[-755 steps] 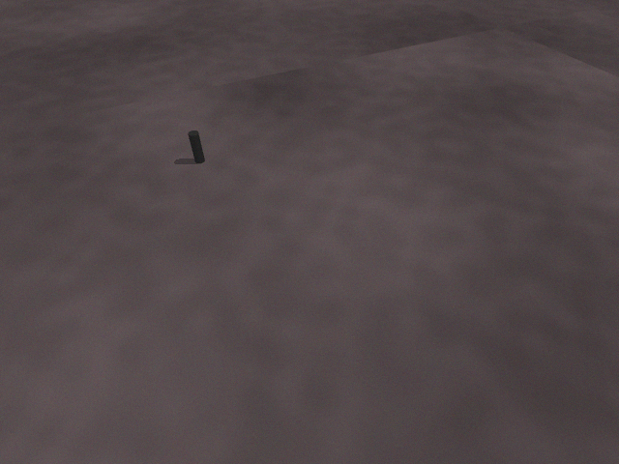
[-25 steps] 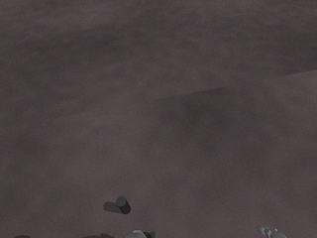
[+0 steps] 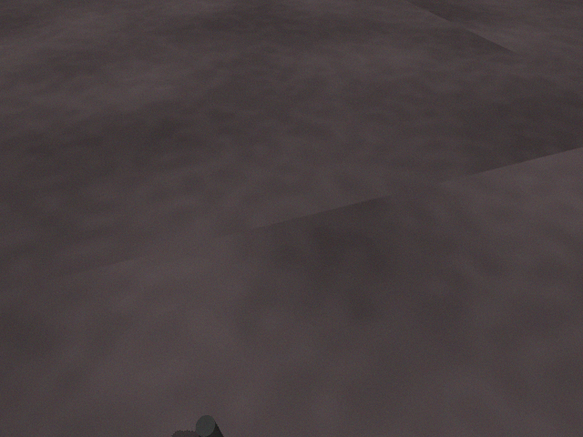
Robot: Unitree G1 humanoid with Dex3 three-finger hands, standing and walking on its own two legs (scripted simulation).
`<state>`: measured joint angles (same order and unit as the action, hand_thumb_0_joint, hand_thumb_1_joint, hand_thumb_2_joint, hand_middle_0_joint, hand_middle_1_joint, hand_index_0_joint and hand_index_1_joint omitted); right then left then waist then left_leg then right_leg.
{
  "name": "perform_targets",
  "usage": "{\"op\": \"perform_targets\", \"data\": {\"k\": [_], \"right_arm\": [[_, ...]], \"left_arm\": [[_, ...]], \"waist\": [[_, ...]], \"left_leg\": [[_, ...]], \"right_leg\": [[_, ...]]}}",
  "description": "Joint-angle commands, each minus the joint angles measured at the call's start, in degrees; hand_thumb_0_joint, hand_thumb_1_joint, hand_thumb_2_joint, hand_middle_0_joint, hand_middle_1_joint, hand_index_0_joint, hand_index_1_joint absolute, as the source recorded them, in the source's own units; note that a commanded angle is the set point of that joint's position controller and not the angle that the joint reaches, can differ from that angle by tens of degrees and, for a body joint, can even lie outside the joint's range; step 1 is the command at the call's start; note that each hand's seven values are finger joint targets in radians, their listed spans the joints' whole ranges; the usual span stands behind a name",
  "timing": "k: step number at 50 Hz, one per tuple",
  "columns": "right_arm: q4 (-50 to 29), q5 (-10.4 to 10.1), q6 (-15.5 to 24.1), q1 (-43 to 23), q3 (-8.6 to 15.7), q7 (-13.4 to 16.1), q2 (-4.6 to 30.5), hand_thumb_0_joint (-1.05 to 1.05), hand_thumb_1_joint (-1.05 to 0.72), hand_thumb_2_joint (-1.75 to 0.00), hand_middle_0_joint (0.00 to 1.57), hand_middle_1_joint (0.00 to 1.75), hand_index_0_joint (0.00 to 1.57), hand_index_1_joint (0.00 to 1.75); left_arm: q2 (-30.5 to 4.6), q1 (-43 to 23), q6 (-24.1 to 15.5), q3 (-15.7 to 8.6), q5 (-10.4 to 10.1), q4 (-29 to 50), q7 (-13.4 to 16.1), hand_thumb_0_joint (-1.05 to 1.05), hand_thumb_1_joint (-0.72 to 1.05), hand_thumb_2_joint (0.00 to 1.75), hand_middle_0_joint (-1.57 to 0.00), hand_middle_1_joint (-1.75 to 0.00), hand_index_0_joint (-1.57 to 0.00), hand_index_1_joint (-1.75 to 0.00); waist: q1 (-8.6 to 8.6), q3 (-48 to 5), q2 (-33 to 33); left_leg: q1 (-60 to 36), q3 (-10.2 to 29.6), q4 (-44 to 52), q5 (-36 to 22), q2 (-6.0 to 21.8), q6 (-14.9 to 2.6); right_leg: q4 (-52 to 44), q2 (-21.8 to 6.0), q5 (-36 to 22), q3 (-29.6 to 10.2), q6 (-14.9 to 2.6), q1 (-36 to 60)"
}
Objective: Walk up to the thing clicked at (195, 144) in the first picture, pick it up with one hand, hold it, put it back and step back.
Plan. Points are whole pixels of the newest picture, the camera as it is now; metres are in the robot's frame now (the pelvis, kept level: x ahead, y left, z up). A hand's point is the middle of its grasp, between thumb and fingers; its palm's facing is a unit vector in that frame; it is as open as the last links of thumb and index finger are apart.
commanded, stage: stand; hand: left
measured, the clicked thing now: (211, 434) +0.34 +0.24 -0.68
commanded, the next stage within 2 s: walk up in 0.50 s
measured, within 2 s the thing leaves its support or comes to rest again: neither
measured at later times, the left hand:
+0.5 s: hand out of the picture +0.13 +0.25 -0.15, palm faces -0.03 -0.95 -0.33, open 7.3 cm
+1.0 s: hand out of the picture -0.04 +0.21 -0.14, palm faces +0.00 -0.90 -0.43, open 7.4 cm
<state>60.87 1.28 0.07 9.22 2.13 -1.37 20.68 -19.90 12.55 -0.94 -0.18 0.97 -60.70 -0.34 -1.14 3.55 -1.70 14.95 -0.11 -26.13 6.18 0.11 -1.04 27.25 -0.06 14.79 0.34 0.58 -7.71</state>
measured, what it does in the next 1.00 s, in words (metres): lifts its left foot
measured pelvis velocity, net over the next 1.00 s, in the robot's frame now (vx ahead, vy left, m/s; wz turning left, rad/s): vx -0.07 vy -0.06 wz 0.02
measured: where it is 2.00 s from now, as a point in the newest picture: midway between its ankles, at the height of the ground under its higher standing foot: outside the picture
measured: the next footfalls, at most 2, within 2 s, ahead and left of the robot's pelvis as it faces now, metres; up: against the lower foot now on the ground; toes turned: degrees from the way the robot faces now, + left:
left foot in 1.34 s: -0.19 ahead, +0.09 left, +0.00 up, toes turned +6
right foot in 1.78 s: -0.31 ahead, -0.13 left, +0.00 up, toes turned -1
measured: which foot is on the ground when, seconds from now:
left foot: down 0.00-0.84, up 0.86-1.00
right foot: down 0.00-1.00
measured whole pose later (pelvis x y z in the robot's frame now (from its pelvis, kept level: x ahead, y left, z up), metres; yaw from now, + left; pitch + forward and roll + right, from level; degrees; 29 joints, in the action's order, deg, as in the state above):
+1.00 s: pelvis -0.07 -0.06 +0.00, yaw +1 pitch +0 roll +3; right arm 50.7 0.1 -4.7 5.8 2.8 0.5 23.0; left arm -19.0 11.4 3.3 -3.6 2.2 -52.5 -0.2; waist 1.6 10.4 -2.2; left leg 31.4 9.5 -70.3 26.4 -8.9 0.7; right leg 34.6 -1.4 17.2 1.5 -2.8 -17.5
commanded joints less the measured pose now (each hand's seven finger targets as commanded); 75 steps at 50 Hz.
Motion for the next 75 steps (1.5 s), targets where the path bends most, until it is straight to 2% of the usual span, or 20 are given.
{"op": "perform_targets", "data": {"k": [1,13,24,26,29,32,36,40,42,43,44,47,51,57,62,66,68,69,73,75], "right_arm": [[-3.5,-0.7,1.8,-4.9,2.0,0.4,12.3,0.0,-0.9,-0.9,0.2,0.3,0.2,0.3],[0.3,-0.9,2.8,-3.7,0.1,1.3,10.9,0.0,-0.9,-0.9,0.2,0.3,0.2,0.3],[0.8,-1.1,2.4,-6.8,0.0,1.7,11.3,0.0,-0.9,-0.9,0.2,0.3,0.2,0.3],[-1.0,-2.4,0.6,-6.5,1.6,2.1,14.8,0.0,-0.9,-0.9,0.2,0.3,0.2,0.3],[-3.1,-2.4,-0.2,-5.8,3.0,2.2,16.3,0.0,-0.9,-0.9,0.2,0.3,0.2,0.3],[-7.1,-1.2,-0.8,-7.0,3.9,2.6,16.3,0.0,-0.9,-0.9,0.2,0.3,0.2,0.3],[-11.7,0.1,-1.9,-11.5,3.8,2.9,15.3,0.0,-0.9,-0.9,0.2,0.3,0.2,0.3],[-13.7,-1.0,-3.6,-12.2,3.3,2.0,13.5,0.0,-0.9,-0.9,0.2,0.3,0.2,0.3],[-14.3,-1.3,-4.0,-6.7,2.4,2.4,8.9,0.0,-0.9,-0.9,0.2,0.3,0.2,0.3],[-14.4,-0.9,-4.3,-5.6,3.6,3.1,12.1,0.0,-0.9,-0.9,0.2,0.3,0.2,0.3],[-14.1,-0.6,-4.2,-5.2,4.3,3.2,14.2,0.0,-0.9,-0.9,0.2,0.3,0.2,0.3],[-12.3,-1.6,-3.9,0.8,4.2,2.5,13.2,0.0,-0.9,-0.9,0.2,0.3,0.2,0.3],[-14.1,-0.8,-3.0,-1.4,2.5,3.5,12.3,0.0,-0.9,-0.9,0.2,0.3,0.2,0.3],[-15.7,-0.1,-2.8,-3.8,2.2,3.7,11.4,0.0,-0.9,-0.9,0.2,0.3,0.2,0.3],[-13.6,0.0,-4.2,3.4,3.7,2.2,13.2,0.0,-0.9,-0.9,0.2,0.3,0.2,0.3],[-10.8,0.4,-4.8,10.6,4.8,0.3,13.7,0.0,-0.9,-0.9,0.2,0.3,0.2,0.3],[-13.2,1.7,-4.8,5.5,5.7,-0.2,19.1,0.0,-0.9,-0.9,0.2,0.3,0.2,0.3],[-15.7,1.3,-4.8,-0.9,6.4,-0.1,22.8,0.0,-0.9,-0.9,0.2,0.3,0.2,0.3],[-18.5,2.7,-3.5,-12.6,3.8,1.5,14.5,0.0,-0.9,-0.9,0.2,0.3,0.2,0.3],[-17.5,1.8,-2.8,-9.9,4.0,1.4,15.0,0.0,-0.9,-0.9,0.2,0.3,0.2,0.3]], "left_arm": [[-12.8,-4.8,-1.4,-2.6,-0.8,3.6,0.4,0.0,0.9,0.9,-0.2,-0.3,-0.2,-0.3],[-12.2,-5.8,-1.5,-2.3,-1.0,1.2,0.8,0.0,0.9,0.9,-0.2,-0.3,-0.2,-0.3],[-11.7,-7.8,-1.1,-2.2,-0.9,-0.1,0.9,0.0,0.9,0.9,-0.2,-0.3,-0.2,-0.3],[-14.2,-8.6,0.8,-3.1,-2.3,1.8,1.6,0.0,0.9,0.9,-0.2,-0.3,-0.2,-0.3],[-12.3,-6.9,1.8,-2.9,-2.5,3.5,1.6,0.0,0.9,0.9,-0.2,-0.3,-0.2,-0.3],[-12.0,-4.3,3.7,-3.6,-1.8,5.3,1.3,0.0,0.9,0.9,-0.2,-0.3,-0.2,-0.3],[-11.6,0.3,4.3,-4.5,-1.8,6.3,0.7,0.0,0.9,0.9,-0.2,-0.3,-0.2,-0.3],[-11.7,4.6,3.1,-5.6,-0.3,6.6,1.1,0.0,0.9,0.9,-0.2,-0.3,-0.2,-0.3],[-20.9,-2.9,2.5,-7.9,1.4,11.4,1.3,0.0,0.9,0.9,-0.2,-0.3,-0.2,-0.3],[-24.8,-5.8,2.3,-8.5,2.0,13.8,1.3,0.0,0.9,0.9,-0.2,-0.3,-0.2,-0.3],[-23.2,-6.6,2.0,-8.5,1.8,14.5,1.3,0.0,0.9,0.9,-0.2,-0.3,-0.2,-0.3],[-15.6,-12.0,1.7,-7.8,1.0,16.1,1.7,0.0,0.9,0.9,-0.2,-0.3,-0.2,-0.3],[-13.1,-1.2,1.2,-7.5,0.8,16.3,3.1,0.0,0.9,0.9,-0.2,-0.3,-0.2,-0.3],[-14.5,6.1,1.8,-8.1,0.1,16.1,4.8,0.0,0.9,0.9,-0.2,-0.3,-0.2,-0.3],[-17.7,-1.7,1.6,-8.6,0.1,19.4,4.3,0.0,0.9,0.9,-0.2,-0.3,-0.2,-0.3],[-18.0,-8.5,1.9,-8.3,0.2,20.0,3.8,0.0,0.9,0.9,-0.2,-0.3,-0.2,-0.3],[-13.1,-6.8,2.0,-7.2,-0.3,19.8,4.0,0.0,0.9,0.9,-0.2,-0.3,-0.2,-0.3],[-15.7,-6.9,2.0,-8.4,0.3,18.6,4.7,0.0,0.9,0.9,-0.2,-0.3,-0.2,-0.3],[-15.0,0.2,2.6,-9.3,-1.0,13.7,3.8,0.0,0.9,0.9,-0.2,-0.3,-0.2,-0.3],[-14.5,5.6,2.4,-9.2,-0.6,12.0,3.2,0.0,0.9,0.9,-0.2,-0.3,-0.2,-0.3]], "waist": [[0.49,1.4,3.3],[0.97,-6.5,0.0],[0.77,-6.7,1.2],[0.06,-1.8,-0.3],[-0.5,-8.0,-3.7],[-0.27,-11.7,-8.1],[2.28,-10.8,-6.3],[4.82,-7.5,-3.7],[1.53,-0.7,16.0],[2.79,-1.6,17.2],[2.38,-0.8,16.5],[-2.54,-3.6,7.5],[3.9,-8.1,5.6],[7.26,-9.6,11.6],[2.53,-11.1,11.9],[-3.16,-8.9,9.4],[-3.14,-2.3,-15.3],[-3.4,-0.1,-15.1],[4.01,6.0,-6.0],[4.4,2.8,-6.9]], "left_leg": [[-1.6,10.2,9.9,20.5,6.2,-1.14],[-8.6,7.3,6.2,-12.4,7.4,-1.01],[-10.9,6.5,6.2,-14.0,7.7,-0.63],[-8.6,6.3,0.5,-33.0,8.6,-2.85],[-11.4,10.6,3.3,-38.7,13.2,-8.26],[-8.6,15.6,5.6,-28.1,18.7,-13.77],[-0.1,10.4,1.0,-17.5,14.8,-11.64],[2.7,7.5,-9.8,-5.0,7.7,-5.25],[16.9,5.8,-27.5,27.4,-8.1,0.49],[13.1,10.3,-38.4,31.9,-6.8,0.45],[10.3,11.8,-43.6,29.4,-5.7,0.29],[16.1,11.6,-49.1,19.5,-9.2,1.49],[22.6,10.1,-43.3,21.1,-6.8,2.35],[17.4,7.4,-26.1,25.2,-2.7,2.68],[4.2,2.5,-23.3,23.8,-1.3,1.19],[-8.9,0.7,-11.8,15.5,0.0,-2.44],[-0.9,27.3,9.0,22.5,17.3,-10.93],[12.2,32.1,14.4,25.3,22.6,-16.85],[16.5,15.2,11.4,17.9,11.8,-7.98],[5.8,14.8,9.7,19.0,11.5,-7.56]], "right_leg": [[-11.4,-6.0,16.9,-8.7,-2.93,-9.8],[-8.1,-6.5,-11.3,-5.8,-1.46,1.7],[-10.8,-7.1,-13.9,-5.5,-0.93,2.2],[-1.6,-5.3,-23.3,-2.5,-1.63,-4.2],[9.2,-0.3,-12.8,-0.2,-1.42,-4.8],[26.1,1.2,18.3,-3.7,-2.35,-7.7],[24.7,-0.3,14.2,-3.5,-3.03,-6.6],[-3.1,-2.1,-2.6,-2.2,-1.9,-3.4],[-10.9,-19.6,-11.3,-24.8,-8.19,-8.5],[-11.1,-26.1,-16.3,-30.1,-16.76,-16.1],[-11.2,-26.0,-16.8,-30.4,-17.75,-19.3],[-2.1,-11.6,-26.8,-8.4,-8.99,-6.2],[3.3,-14.9,-37.4,-11.3,-10.96,12.2],[5.9,-17.5,-44.6,-13.3,-12.35,17.4],[0.7,-19.7,-28.3,-13.6,-12.37,1.2],[1.7,-15.7,-0.2,-9.0,-6.54,-17.8],[26.0,1.6,22.7,2.7,-1.75,-29.9],[39.9,4.8,24.0,-3.2,-1.16,-23.4],[51.4,6.6,10.5,-10.1,-1.91,-22.5],[49.5,6.6,8.1,-9.1,-0.82,-25.3]]}}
